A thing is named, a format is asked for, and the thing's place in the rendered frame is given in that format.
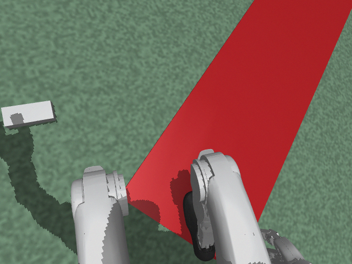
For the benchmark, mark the right robot hand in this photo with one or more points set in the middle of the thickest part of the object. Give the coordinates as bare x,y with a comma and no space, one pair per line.
285,252

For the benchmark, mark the small box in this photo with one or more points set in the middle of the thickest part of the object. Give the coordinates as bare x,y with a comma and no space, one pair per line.
28,114

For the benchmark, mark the right robot foot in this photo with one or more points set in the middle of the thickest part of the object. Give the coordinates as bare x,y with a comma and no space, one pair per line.
191,222

